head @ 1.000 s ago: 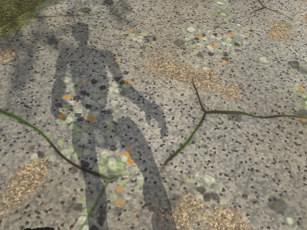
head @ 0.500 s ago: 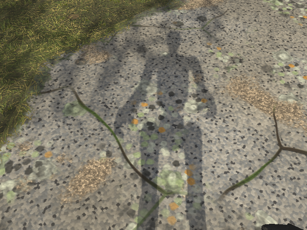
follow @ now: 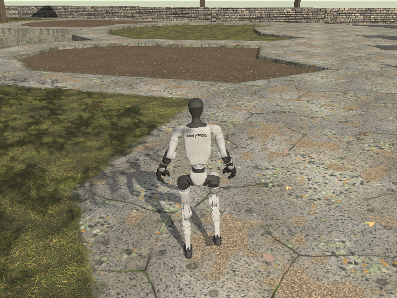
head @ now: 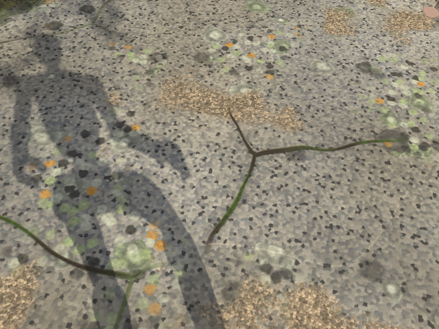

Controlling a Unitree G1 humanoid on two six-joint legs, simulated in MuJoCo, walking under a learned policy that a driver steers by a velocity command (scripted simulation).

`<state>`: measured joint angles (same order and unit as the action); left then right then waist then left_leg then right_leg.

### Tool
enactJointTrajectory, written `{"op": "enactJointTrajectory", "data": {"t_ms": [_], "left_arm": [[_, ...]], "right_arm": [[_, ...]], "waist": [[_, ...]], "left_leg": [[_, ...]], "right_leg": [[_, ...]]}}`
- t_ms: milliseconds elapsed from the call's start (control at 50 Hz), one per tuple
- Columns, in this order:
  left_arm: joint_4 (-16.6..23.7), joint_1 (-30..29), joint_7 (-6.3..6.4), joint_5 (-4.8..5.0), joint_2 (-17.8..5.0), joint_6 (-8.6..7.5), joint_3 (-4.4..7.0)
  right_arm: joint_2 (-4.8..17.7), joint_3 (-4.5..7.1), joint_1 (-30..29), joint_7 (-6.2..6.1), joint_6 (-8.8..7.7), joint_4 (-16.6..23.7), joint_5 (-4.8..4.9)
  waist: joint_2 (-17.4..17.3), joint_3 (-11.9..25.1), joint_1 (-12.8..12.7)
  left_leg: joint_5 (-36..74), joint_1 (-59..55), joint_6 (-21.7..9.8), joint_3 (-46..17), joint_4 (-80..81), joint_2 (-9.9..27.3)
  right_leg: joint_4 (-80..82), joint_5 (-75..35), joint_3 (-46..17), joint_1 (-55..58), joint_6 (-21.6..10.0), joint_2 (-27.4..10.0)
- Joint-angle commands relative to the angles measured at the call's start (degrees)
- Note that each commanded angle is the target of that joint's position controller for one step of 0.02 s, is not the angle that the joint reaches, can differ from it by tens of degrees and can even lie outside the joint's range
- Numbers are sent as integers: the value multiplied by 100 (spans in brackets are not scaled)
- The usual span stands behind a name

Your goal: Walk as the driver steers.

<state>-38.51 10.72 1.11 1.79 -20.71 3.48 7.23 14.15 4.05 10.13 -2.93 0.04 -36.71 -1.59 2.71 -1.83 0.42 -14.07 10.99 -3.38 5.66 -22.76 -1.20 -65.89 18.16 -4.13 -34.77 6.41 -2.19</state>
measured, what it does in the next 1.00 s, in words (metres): walks ahead, turning left: right foot, then left foot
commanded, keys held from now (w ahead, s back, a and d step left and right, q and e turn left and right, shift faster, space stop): e+shift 0.04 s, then shift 0.04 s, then q+shift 0.44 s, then w+q+shift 0.34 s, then w+e+shift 0.14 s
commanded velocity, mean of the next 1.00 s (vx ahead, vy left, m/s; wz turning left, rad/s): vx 0.28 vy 0.00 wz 0.36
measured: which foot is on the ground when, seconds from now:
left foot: down 0.00-0.26, up 0.28-0.64, down 0.66-1.00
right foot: up 0.00-0.22, down 0.24-0.66, up 0.68-1.00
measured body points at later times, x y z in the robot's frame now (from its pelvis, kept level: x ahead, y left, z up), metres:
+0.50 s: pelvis +0.01 -0.05 +0.00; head +0.06 -0.04 +0.44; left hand +0.20 +0.22 -0.09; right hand +0.12 -0.34 -0.12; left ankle +0.00 +0.07 -0.68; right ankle +0.01 -0.17 -0.74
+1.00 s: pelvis +0.18 +0.07 -0.01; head +0.20 +0.11 +0.44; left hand +0.26 +0.38 -0.11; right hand +0.27 -0.20 -0.12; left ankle -0.02 +0.06 -0.74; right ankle +0.40 +0.03 -0.69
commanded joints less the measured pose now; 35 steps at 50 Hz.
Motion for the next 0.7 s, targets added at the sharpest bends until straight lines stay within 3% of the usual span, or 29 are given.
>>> {"op": "enactJointTrajectory", "data": {"t_ms": [20, 80, 140, 180, 220, 240, 260, 280, 300, 320, 360, 420, 460, 520, 540, 580, 620, 640, 660, 680, 700], "left_arm": [[713, -530, -86, -6, -211, -86, -41], [840, -668, -146, -66, -75, -79, -117], [840, -667, -115, -137, 70, -75, -198], [726, -579, -75, -159, 152, -85, -233], [455, -144, -54, -212, 215, -119, -250], [433, 17, -1, -249, -202, -137, -166], [500, 380, 94, -344, -745, -119, -65], [438, -48, 119, -361, -748, -82, -44], [534, -135, 83, -352, -557, -117, -49], [468, -180, 98, -347, -571, -161, -29], [484, -653, 118, -240, -393, -261, -73], [438, -1032, 151, -290, -85, -320, -137], [389, -1061, 175, -291, -58, -333, -125], [311, -943, 144, -251, -351, -337, -15], [276, -773, 92, -203, -488, -356, 38], [202, -685, -10, -36, -671, -453, 100], [171, -1031, -73, 69, -636, -509, 85], [160, -1168, -91, 44, -457, -514, 45], [184, -1273, -122, -46, -111, -517, -45], [405, -1649, -165, -137, 430, -562, -206], [901, -2002, -177, -5, 343, -776, -231]], "right_arm": [[989, 263, 85, -49, -10, 316, -2], [1167, 329, 112, 38, 20, 250, 47], [1254, 334, 29, 202, 19, 162, 166], [1089, 244, -27, 297, -28, 33, 263], [758, 73, -112, 377, -106, -145, 385], [743, 40, 177, 410, -181, -243, 349], [600, -53, 221, 458, -246, -118, 82], [540, -61, 437, 453, -229, -139, 154], [1014, 56, 99, 405, -155, -101, 249], [1231, 190, 26, 360, -75, -67, 364], [1123, 269, 431, 232, 178, -215, 359], [827, 247, 506, 128, 382, -110, 309], [690, 209, 294, 173, 410, 99, 292], [602, 157, 75, 350, 400, 402, 264], [651, 169, 116, 395, 407, 435, 305], [797, 221, 284, 467, 395, 457, 374], [810, 268, 845, 482, 335, 178, 402], [813, 303, 1389, 444, 294, -143, 397], [1007, 422, 2225, 379, 239, -541, 393], [1518, 539, 2889, 335, 113, -641, 345], [1737, 439, 2245, 471, -227, -108, 273]], "waist": [[-911, 324, 237], [-848, 419, 275], [-852, 538, 174], [-1008, 637, 80], [-969, 687, -261], [-807, 888, -187], [81, 1464, -140], [995, 1513, -15], [771, 1279, -306], [871, 1018, -337], [739, 652, -40], [707, 381, 148], [610, 405, 89], [559, 553, -21], [519, 718, -81], [615, 687, 4], [452, 440, 426], [145, 333, 655], [-691, 194, 941], [-2396, -211, 1130], [-2338, -274, 800]], "left_leg": [[2504, -1246, -984, -942, 599, 1712], [2801, -1240, -1083, -701, 557, 1855], [3243, -907, -1155, -623, 407, 1815], [3255, -861, -1072, -685, 207, 1709], [3085, -363, -658, -612, -130, 1417], [2525, 163, -257, -588, -251, 1228], [339, 1052, 152, -427, -932, 921], [-1747, 1506, 501, -243, -1421, 569], [-2295, 1761, 668, -348, -2452, 474], [-2464, 2264, 736, -397, -3571, 407], [-2045, 2286, 836, -701, -4365, 553], [-1198, 2161, 963, -520, -4402, 601], [-849, 2045, 929, -473, -3773, 738], [-779, 1613, 729, -269, -2827, 790], [-825, 1432, 617, -156, -2687, 767], [-1058, 1099, 324, -8, -2438, 749], [-976, 360, 5, 375, -1839, 586], [-978, -264, -154, 630, -1546, 342], [-1334, -1067, -440, 402, -1079, 146], [-1932, -1743, -1107, -2028, -286, 1250], [-3434, -1661, -2018, -5432, 1337, 2057]], "right_leg": [[314, -11, 172, -895, 163, -309], [918, 127, 291, -465, 96, -347], [1778, 534, 421, 477, -98, -60], [2753, 415, 439, 1148, -263, 85], [4881, -1295, 528, 2643, -532, 202], [4849, -2363, 155, 3661, -642, -132], [3977, -5154, -793, 4868, -1025, -1308], [3847, -5109, -972, 4459, -1965, -1934], [4102, -4567, -969, 4083, -2286, -1890], [4263, -4354, -852, 3898, -2340, -1888], [4558, -3463, -267, 3086, -2074, -1720], [4836, -2618, 394, 2468, -1870, -1572], [4814, -2287, 667, 2521, -1806, -1576], [4658, -2477, 870, 2664, -1779, -1782], [4800, -1614, 839, 2700, -1737, -1899], [5168, 743, 621, 2530, -1585, -2037], [5072, 2054, 789, 2035, -1308, -1913], [4580, 2352, 1098, 1629, -1145, -1664], [3048, 2195, 1581, 989, -945, -1167], [-204, 2125, 1790, -984, -582, -513], [-1036, 1822, 337, -2583, -565, 424]]}}
Next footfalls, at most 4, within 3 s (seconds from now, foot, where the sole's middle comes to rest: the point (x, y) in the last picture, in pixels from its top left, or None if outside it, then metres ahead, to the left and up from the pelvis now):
0.24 right None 0.05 -0.18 -0.78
0.66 left None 0.02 0.08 -0.78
1.12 right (169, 319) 0.49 0.14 -0.78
1.56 left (88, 213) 0.85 0.44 -0.78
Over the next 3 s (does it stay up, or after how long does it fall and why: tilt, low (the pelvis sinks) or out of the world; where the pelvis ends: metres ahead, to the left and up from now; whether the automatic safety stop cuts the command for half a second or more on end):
stays up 2.00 0.02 -0.02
